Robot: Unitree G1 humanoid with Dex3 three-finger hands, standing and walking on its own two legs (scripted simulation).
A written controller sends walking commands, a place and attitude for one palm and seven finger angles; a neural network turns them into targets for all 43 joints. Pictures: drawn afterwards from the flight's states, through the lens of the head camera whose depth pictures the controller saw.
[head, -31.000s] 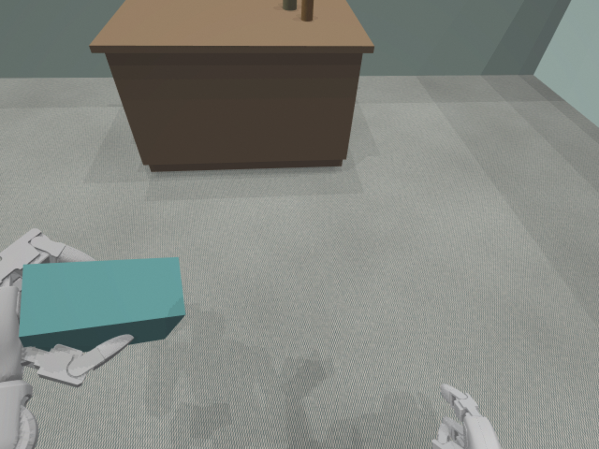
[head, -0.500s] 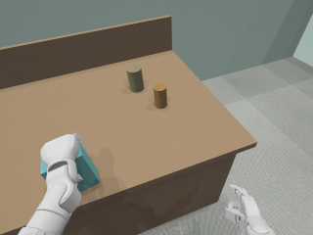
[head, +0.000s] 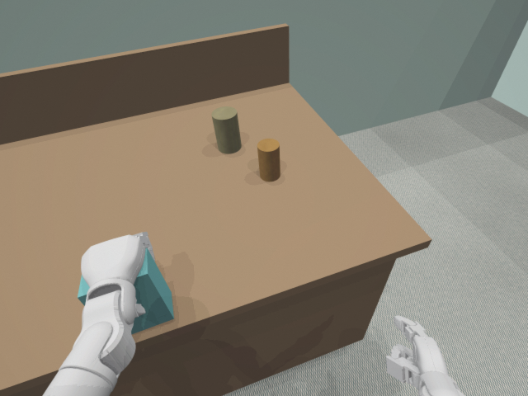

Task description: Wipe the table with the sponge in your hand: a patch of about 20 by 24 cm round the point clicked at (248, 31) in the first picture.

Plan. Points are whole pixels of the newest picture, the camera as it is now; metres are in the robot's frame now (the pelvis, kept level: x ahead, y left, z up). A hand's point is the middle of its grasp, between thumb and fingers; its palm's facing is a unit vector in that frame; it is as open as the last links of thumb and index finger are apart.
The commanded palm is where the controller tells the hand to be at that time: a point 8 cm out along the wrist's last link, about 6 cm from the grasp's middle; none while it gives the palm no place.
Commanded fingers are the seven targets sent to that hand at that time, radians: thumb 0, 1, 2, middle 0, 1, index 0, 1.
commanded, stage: wipe forward along the first lane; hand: left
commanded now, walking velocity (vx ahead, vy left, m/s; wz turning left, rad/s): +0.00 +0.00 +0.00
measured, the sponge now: (135, 302) +0.26 +0.27 -0.03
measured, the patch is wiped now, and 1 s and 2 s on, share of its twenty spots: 0.00 0.15 0.20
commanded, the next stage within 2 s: slide across to the middle lane in 1.72 s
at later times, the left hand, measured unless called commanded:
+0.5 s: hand (125, 258) +0.32 +0.29 +0.02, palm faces -0.10 -0.04 -0.99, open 10.1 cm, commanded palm +0.30 +0.29 +0.07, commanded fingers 0.00 0.10 1.30 -1.20 -1.60 -1.20 -1.60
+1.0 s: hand (126, 241) +0.35 +0.31 +0.02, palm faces -0.09 +0.00 -1.00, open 10.1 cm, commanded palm +0.34 +0.31 +0.05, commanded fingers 0.00 0.10 1.30 -1.20 -1.60 -1.20 -1.60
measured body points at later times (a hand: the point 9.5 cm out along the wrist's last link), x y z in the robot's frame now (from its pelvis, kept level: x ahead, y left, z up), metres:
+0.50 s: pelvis +0.00 +0.00 +0.00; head +0.01 -0.03 +0.45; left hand +0.32 +0.29 +0.08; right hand +0.18 -0.24 -0.12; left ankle +0.01 +0.10 -0.74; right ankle +0.00 -0.08 -0.74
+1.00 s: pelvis -0.01 +0.01 -0.01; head +0.02 -0.01 +0.44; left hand +0.35 +0.31 +0.07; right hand +0.13 -0.25 -0.13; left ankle +0.01 +0.10 -0.74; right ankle +0.00 -0.08 -0.74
